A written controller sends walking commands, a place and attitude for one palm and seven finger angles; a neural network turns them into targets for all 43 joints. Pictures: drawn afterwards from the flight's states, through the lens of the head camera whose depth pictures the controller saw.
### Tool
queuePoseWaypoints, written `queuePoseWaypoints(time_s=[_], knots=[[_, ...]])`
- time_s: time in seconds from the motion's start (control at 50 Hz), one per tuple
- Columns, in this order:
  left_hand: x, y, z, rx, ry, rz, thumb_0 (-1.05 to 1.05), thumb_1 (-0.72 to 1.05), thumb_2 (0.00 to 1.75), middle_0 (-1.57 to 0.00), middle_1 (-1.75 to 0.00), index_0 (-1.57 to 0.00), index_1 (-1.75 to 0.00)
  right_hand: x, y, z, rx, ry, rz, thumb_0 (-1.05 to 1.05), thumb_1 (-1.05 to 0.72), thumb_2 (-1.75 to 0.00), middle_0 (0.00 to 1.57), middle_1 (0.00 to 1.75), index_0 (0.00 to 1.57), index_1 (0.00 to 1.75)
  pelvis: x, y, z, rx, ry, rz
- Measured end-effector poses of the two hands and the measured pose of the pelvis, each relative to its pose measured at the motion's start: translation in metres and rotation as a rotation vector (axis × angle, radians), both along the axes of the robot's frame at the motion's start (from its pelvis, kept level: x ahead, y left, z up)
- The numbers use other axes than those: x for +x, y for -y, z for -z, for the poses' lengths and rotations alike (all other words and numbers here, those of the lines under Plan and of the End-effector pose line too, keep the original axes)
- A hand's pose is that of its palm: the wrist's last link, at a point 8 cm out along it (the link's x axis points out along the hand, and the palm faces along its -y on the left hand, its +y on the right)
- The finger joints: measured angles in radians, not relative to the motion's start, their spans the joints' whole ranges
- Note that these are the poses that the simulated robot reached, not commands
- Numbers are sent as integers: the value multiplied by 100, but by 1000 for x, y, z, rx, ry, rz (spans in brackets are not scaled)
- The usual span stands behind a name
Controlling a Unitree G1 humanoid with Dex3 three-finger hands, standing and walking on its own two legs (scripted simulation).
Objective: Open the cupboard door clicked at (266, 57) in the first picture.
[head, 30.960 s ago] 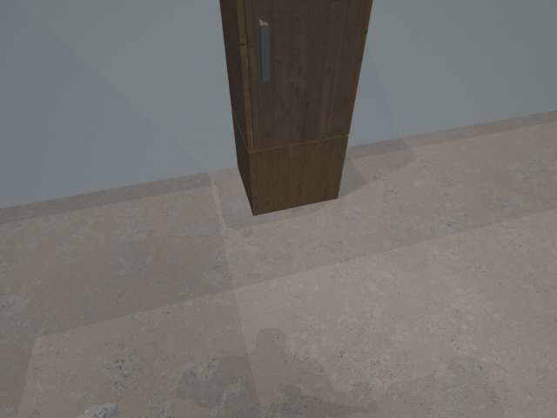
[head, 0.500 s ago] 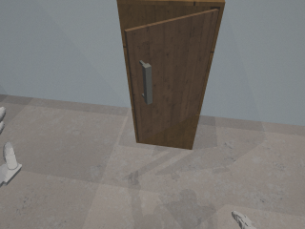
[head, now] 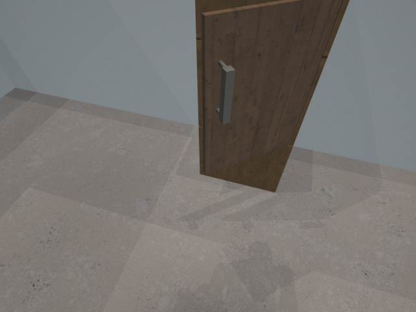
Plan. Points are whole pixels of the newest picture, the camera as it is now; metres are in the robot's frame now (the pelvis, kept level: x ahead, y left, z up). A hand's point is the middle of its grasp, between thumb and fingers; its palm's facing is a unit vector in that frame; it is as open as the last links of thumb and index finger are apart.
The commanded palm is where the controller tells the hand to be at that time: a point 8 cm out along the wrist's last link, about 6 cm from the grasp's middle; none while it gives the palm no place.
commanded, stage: let the arm hang, fingers relaxed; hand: left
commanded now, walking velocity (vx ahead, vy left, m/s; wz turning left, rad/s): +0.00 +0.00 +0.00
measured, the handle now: (222, 93) +0.66 -0.01 +0.05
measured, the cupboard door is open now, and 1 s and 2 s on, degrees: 41 41 41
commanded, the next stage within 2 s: look to check the result in 0.74 s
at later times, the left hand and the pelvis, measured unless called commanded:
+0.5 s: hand out of the picture +0.03 +0.22 -0.16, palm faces +0.01 -0.97 -0.24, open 7.4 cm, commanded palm none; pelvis +0.01 +0.03 +0.01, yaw -1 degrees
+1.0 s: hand out of the picture +0.06 +0.23 -0.15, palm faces -0.01 -0.96 -0.26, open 7.4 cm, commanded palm none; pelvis +0.02 +0.02 +0.01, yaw -1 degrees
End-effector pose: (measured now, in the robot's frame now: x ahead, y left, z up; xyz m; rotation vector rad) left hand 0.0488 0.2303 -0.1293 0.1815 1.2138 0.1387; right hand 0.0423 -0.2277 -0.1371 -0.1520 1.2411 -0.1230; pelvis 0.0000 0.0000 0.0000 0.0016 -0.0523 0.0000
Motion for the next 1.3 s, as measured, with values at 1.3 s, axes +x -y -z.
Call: queuePoseWaypoints(time_s=[1.3], knots=[[41, -52, -16, 82, -104, 9, 0, 90, 90, -20, -30, -20, -30, 25, 11, -9, -58, -108, 31, 0, -90, -90, 20, 30, 20, 30, 38, -19, -17, 1, -27, 18]])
